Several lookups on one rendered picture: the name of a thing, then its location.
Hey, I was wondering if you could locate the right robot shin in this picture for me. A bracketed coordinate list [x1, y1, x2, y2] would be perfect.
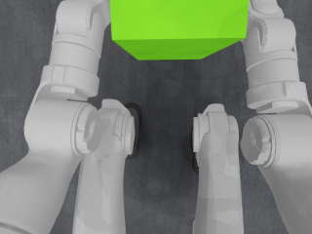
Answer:
[195, 103, 239, 167]

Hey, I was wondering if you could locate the left robot thigh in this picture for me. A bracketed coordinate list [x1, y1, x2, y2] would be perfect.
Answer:
[72, 107, 136, 234]

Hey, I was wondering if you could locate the carton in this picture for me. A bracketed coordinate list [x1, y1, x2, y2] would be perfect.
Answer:
[109, 0, 250, 60]

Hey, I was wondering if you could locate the robot left forearm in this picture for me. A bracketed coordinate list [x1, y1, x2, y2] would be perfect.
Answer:
[23, 0, 111, 139]

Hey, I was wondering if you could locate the left robot upper arm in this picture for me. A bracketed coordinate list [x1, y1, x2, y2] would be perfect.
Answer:
[0, 98, 102, 234]

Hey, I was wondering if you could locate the robot right forearm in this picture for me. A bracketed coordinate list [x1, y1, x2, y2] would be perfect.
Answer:
[241, 0, 312, 119]

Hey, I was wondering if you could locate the right robot upper arm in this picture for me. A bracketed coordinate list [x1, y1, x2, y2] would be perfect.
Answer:
[240, 114, 312, 234]

